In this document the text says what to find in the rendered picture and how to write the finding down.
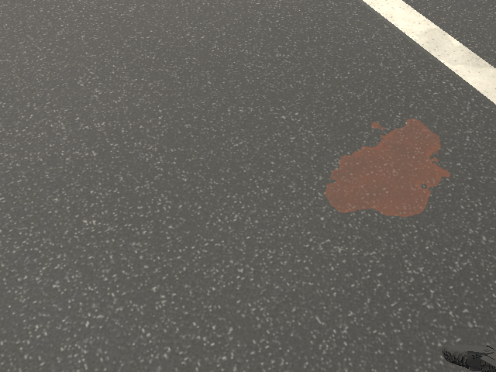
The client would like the robot right hand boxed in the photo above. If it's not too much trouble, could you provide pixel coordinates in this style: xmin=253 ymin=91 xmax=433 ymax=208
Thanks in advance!
xmin=443 ymin=345 xmax=496 ymax=372

